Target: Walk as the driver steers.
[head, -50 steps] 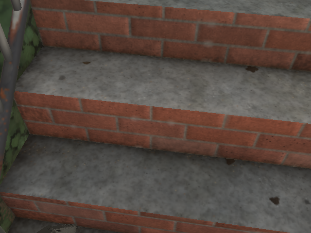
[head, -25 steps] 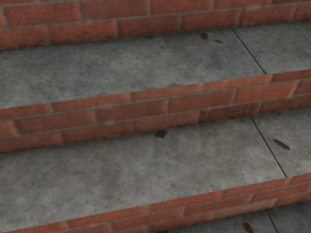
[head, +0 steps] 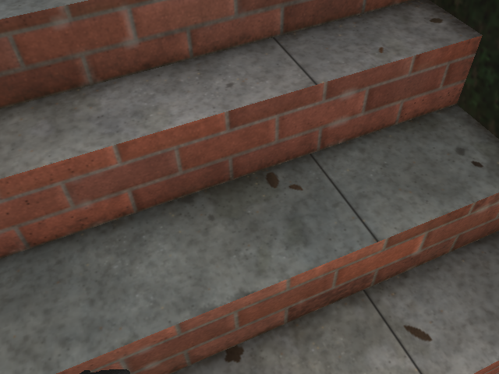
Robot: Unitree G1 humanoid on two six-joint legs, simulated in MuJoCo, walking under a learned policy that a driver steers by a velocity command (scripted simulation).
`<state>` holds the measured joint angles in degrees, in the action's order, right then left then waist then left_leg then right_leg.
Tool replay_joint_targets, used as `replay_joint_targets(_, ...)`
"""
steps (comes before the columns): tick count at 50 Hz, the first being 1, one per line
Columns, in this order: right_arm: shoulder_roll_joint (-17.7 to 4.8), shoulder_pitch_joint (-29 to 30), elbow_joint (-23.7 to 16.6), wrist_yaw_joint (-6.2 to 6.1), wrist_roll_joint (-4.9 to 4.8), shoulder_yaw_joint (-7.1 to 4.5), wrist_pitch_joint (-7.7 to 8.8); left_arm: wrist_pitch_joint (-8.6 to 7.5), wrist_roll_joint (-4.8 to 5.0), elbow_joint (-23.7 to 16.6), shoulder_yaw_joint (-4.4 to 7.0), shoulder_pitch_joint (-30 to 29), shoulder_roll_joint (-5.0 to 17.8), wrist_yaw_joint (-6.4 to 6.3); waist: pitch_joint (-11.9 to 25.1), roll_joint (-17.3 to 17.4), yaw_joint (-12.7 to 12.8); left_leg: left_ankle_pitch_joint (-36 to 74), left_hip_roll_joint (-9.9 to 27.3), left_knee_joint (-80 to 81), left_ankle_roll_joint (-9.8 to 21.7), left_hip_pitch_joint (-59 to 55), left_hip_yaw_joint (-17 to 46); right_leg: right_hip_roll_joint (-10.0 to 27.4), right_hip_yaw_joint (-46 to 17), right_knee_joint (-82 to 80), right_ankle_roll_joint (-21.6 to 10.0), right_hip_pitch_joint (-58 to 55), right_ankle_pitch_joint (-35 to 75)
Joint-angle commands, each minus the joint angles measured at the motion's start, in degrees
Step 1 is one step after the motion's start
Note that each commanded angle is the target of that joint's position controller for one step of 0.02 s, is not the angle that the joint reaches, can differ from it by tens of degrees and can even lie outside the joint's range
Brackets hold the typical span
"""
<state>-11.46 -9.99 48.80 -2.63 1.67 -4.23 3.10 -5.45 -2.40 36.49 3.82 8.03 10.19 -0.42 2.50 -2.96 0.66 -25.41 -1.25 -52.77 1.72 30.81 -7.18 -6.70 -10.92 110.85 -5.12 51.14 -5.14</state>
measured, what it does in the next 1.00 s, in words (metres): climbs, turning left: right foot, then left foot 0.21 m higher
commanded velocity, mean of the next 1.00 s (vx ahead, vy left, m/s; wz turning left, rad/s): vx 0.50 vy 0.00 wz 0.35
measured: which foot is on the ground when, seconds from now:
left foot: down 0.00-0.28, up 0.30-0.70, down 0.72-1.00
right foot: up 0.00-0.26, down 0.28-0.76, up 0.78-1.00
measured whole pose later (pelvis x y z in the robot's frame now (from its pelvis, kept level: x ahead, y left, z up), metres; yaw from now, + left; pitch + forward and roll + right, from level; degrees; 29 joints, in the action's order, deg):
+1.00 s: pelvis +0.33 -0.02 +0.24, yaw +24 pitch +3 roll -1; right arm -10.4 -24.1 55.4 -0.2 0.8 -3.6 3.8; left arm -5.0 -4.1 30.0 -1.7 0.3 3.1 -0.8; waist 5.4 -0.5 -0.8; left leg -23.5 -8.1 -44.7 7.0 23.2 2.9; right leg 4.0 -1.3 117.7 -4.3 69.2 1.5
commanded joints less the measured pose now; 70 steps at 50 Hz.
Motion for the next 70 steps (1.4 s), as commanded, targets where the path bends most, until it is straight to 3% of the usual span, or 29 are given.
replay_joint_targets(1,1.4,3.1,0.1,1.11,0.05,1.27,2.86,2.93,-0.42,-6.6,-3.06,1.9,-3.1,0.15,-7.6,0.1,6.0,-10.2,16.8,32.6,9.1,0.9,25.7,5.7,-3.2,3.5,0.7,15.0,-4.7)
replay_joint_targets(10,-10.5,-2.5,-2.5,-0.37,-0.01,-2.64,4.66,3.03,2.92,-7.1,-2.83,-7.6,-0.9,3.34,1.0,12.3,-0.4,12.9,12.1,43.8,10.2,-3.2,10.4,13.0,18.4,-55.0,-1.0,-25.2,-1.7)
replay_joint_targets(12,-11.5,-1.8,-2.7,0.67,1.12,-2.97,3.57,1.97,3.22,-3.2,-1.06,5.1,1.1,2.81,5.2,11.7,4.8,28.0,13.1,33.6,10.2,-16.7,12.6,10.7,18.0,-68.3,-1.5,-31.3,-2.9)
replay_joint_targets(14,-6.9,-3.4,-3.1,2.00,-0.58,-2.53,3.85,-0.54,1.23,2.5,1.23,19.2,5.9,1.74,6.8,3.0,10.4,37.9,6.7,3.7,7.7,-15.8,8.2,8.1,18.4,-90.5,1.4,-46.3,3.2)
replay_joint_targets(15,0.1,-3.6,-5.5,2.10,-0.57,-1.03,3.39,-1.41,0.39,3.8,0.83,19.2,6.4,1.63,3.8,0.1,6.5,15.1,3.4,-15.1,4.9,-0.7,7.6,15.8,8.8,-85.7,4.3,-49.4,11.9)
replay_joint_targets(16,6.1,-13.0,-7.3,1.67,-1.52,-0.19,2.91,-0.44,0.45,4.8,1.06,22.6,10.8,1.74,11.9,-10.3,1.2,2.8,-1.6,-38.6,1.7,16.6,10.1,28.9,-7.8,-80.5,2.5,-61.0,39.3)
replay_joint_targets(17,4.6,-14.9,-7.6,0.30,-1.86,-0.40,1.94,0.56,-0.88,4.1,2.21,21.6,13.1,1.43,20.1,-15.4,3.4,5.0,-2.0,-62.4,-1.1,21.4,12.0,37.7,-24.5,-96.0,-3.8,-58.5,2.4)
replay_joint_targets(18,4.7,-2.9,-11.7,-0.35,-0.42,-0.49,1.83,0.57,-0.61,4.7,0.98,15.3,8.0,1.14,11.1,-11.0,2.1,10.5,-0.2,-79.4,-0.2,32.3,10.1,33.3,-22.5,-99.1,-5.4,-52.6,-22.5)
replay_joint_targets(20,8.2,13.2,-18.7,1.72,1.15,2.76,2.66,-0.60,-0.32,11.3,-0.60,16.9,3.2,0.19,-2.1,-2.1,2.9,13.4,0.2,-86.7,3.2,45.9,12.9,26.3,-6.5,-95.0,-4.4,-48.9,-16.8)
replay_joint_targets(22,8.6,10.4,-18.0,3.36,0.28,3.51,1.61,-2.14,-0.35,15.9,-1.39,21.3,-0.7,0.03,-1.1,1.4,0.6,13.2,-1.3,-89.7,6.0,46.2,15.4,26.2,-1.1,-94.0,-3.2,-48.1,-12.3)
replay_joint_targets(30,5.6,23.5,-23.7,1.18,-0.81,4.32,-3.53,-4.47,0.83,18.8,-1.13,17.9,3.7,-0.79,-8.1,-1.6,-2.8,13.9,0.6,-63.4,5.7,39.1,3.7,22.6,19.1,-111.1,-2.5,-30.5,-9.0)
replay_joint_targets(33,9.6,17.4,-22.2,1.06,-3.15,7.63,-4.42,-2.53,3.39,18.9,-0.74,19.0,6.9,-3.07,-1.7,-5.3,-2.4,-7.8,2.5,-32.0,8.4,17.1,-4.8,20.9,28.2,-115.0,-7.2,-40.3,28.9)
replay_joint_targets(35,6.7,1.2,-14.8,0.63,-2.55,6.08,-4.73,-2.27,4.14,18.0,-0.16,23.0,11.7,-3.40,13.2,-8.2,-4.5,-18.4,-7.8,-32.0,9.2,2.2,-11.8,26.7,28.7,-91.6,-10.0,-52.4,101.0)
replay_joint_targets(36,2.3,-7.2,-14.2,0.25,-0.84,4.53,-4.24,-2.58,5.03,15.2,0.97,19.4,15.5,-1.69,20.0,-12.4,-8.3,-17.4,-8.9,-22.2,10.7,-5.3,-3.5,27.6,27.6,-76.8,-9.5,-54.5,107.0)
replay_joint_targets(38,-10.5,-12.7,-13.4,-1.73,0.17,-0.77,-6.08,-3.77,3.37,4.3,2.50,7.1,16.1,3.60,21.2,7.4,-11.2,-40.1,3.3,16.1,18.1,-18.4,48.1,15.3,20.6,-46.4,-3.9,-23.6,43.5)
replay_joint_targets(39,-14.9,-6.6,-13.4,-1.73,-0.11,-3.61,-7.03,-3.33,0.03,0.6,2.66,-0.5,10.4,5.62,17.6,11.6,-9.7,-52.9,7.1,36.4,18.5,-16.8,71.5,5.9,8.4,-17.0,-1.4,-6.3,4.4)
replay_joint_targets(40,-12.3,5.3,-14.9,-0.66,-0.28,-2.92,-6.50,-2.15,-3.09,-4.5,0.23,-5.6,-0.4,5.13,10.1,9.6,-5.3,-42.1,9.0,36.6,13.8,-8.5,67.7,6.7,1.2,7.1,0.3,4.0,4.3)
replay_joint_targets(43,0.6,0.4,-1.4,0.86,0.34,0.73,-1.12,-1.89,-2.96,-8.1,-4.74,0.4,-8.8,2.41,-7.7,2.5,4.8,-19.4,5.0,28.3,8.4,6.8,42.0,8.8,5.4,15.1,-0.6,14.6,5.2)
replay_joint_targets(47,0.0,-2.4,1.4,3.00,-1.41,0.62,2.25,1.06,-2.01,-5.6,-5.23,1.0,-5.7,-0.61,-9.4,0.3,5.0,-3.5,1.3,25.9,8.3,7.8,25.9,11.2,9.7,0.9,1.0,15.0,9.5)
replay_joint_targets(55,-3.1,-21.1,4.5,1.63,-1.51,-0.55,3.62,1.06,-1.55,-16.6,-7.88,-26.2,-8.9,0.13,-7.6,5.7,-7.5,0.0,6.3,40.1,11.7,-20.3,35.4,12.1,13.2,9.4,1.4,39.7,-11.9)
replay_joint_targets(58,-4.8,-23.4,4.3,-0.96,-2.88,-1.73,3.19,2.90,-0.23,-19.7,-8.07,-30.9,-8.6,1.06,-4.0,9.7,-9.6,25.0,9.7,52.7,14.7,-22.0,33.3,12.7,16.6,-13.9,0.6,19.9,-16.9)
replay_joint_targets(59,-3.7,-17.5,2.2,-1.41,-2.31,-1.59,2.60,3.27,0.68,-15.6,-8.36,-23.7,-10.7,1.40,2.5,10.1,-4.5,46.7,8.1,50.9,13.2,-16.5,21.7,10.1,20.8,-24.7,-2.1,-0.2,-19.8)
replay_joint_targets(61,-7.9,-13.0,-2.0,-0.07,-2.28,-2.95,3.90,3.28,2.61,-9.8,-3.81,-3.5,-2.6,-0.53,18.8,11.5,4.9,106.5,9.2,32.7,11.7,-18.0,21.4,4.0,20.1,-33.2,-3.7,-30.7,-21.3)
replay_joint_targets(62,-12.8,-10.0,-2.8,1.42,-3.37,-4.28,5.88,3.44,3.25,-8.7,-2.05,3.7,2.5,-1.11,23.2,11.3,9.9,109.8,10.5,21.7,10.9,-24.1,22.5,4.0,17.4,-45.1,-3.2,-34.4,-22.6)
replay_joint_targets(63,-13.2,-7.5,-3.6,2.97,-3.28,-4.76,7.95,3.16,2.14,-6.8,-0.28,7.9,6.3,-1.51,26.9,7.8,12.7,101.6,8.3,7.1,9.6,-21.9,22.0,6.4,10.9,-52.9,-4.1,-42.4,-26.2)
replay_joint_targets(64,-6.3,-3.5,-8.4,4.94,-3.94,-3.26,8.15,2.61,-0.12,-4.3,1.26,12.8,10.3,-2.17,26.7,-7.8,13.0,64.4,-2.8,-15.9,5.8,-0.8,20.3,22.6,-19.9,-69.6,-11.4,-51.7,-38.5)
replay_joint_targets(65,-3.7,-0.6,-12.3,5.23,0.85,-3.10,7.60,4.38,0.96,-5.0,2.22,6.4,11.2,-3.10,24.3,-15.4,9.3,23.2,-7.3,-43.9,4.0,9.1,17.4,28.1,-45.2,-88.8,-13.6,-44.0,-45.4)
replay_joint_targets(68,7.0,0.1,-16.7,3.91,3.73,1.39,4.14,2.32,0.93,5.5,-0.83,-0.4,-1.7,-2.36,-1.0,4.6,-2.1,22.7,-1.5,-67.3,6.9,28.9,17.6,27.4,-23.8,-84.0,-8.9,-24.3,-45.9)
replay_joint_targets(70,8.4,-0.8,-17.3,3.07,1.40,3.12,1.37,0.04,-0.34,13.0,-2.06,2.4,-6.1,-1.78,-5.8,5.9,-6.2,20.7,-0.4,-70.7,7.3,31.8,19.0,25.6,-8.6,-86.2,-4.1,-20.4,-30.1)
Next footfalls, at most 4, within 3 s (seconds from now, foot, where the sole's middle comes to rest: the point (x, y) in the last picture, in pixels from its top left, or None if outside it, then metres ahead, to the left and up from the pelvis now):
0.28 right None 0.22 -0.21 -0.72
0.72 left None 0.33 0.03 -0.51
1.26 right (281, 215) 0.69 -0.02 -0.31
1.78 left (50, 127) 0.75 0.43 -0.12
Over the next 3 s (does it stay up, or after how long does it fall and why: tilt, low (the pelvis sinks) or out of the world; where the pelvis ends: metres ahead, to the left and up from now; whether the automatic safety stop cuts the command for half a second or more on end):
stays up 1.22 0.51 1.04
